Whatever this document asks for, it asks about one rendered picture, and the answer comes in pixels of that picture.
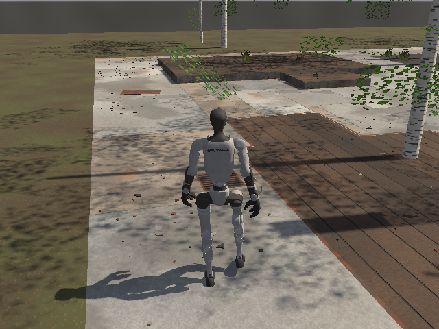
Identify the left robot hand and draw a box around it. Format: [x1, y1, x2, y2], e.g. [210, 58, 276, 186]
[181, 191, 197, 207]

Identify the left robot thigh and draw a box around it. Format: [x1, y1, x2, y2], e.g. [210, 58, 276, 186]
[195, 192, 213, 245]

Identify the right robot forearm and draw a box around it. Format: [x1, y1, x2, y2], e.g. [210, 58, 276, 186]
[244, 167, 259, 201]

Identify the humanoid robot torso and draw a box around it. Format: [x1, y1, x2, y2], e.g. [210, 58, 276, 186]
[203, 135, 235, 206]

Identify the right robot hand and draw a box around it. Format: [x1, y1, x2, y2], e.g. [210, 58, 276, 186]
[244, 199, 261, 218]

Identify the left robot forearm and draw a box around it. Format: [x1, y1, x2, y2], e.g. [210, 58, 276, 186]
[182, 166, 194, 194]

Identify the left robot upper arm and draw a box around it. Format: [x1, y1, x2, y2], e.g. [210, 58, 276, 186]
[187, 138, 204, 176]

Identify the right robot upper arm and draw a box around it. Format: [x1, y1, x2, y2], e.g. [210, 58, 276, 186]
[233, 138, 251, 177]

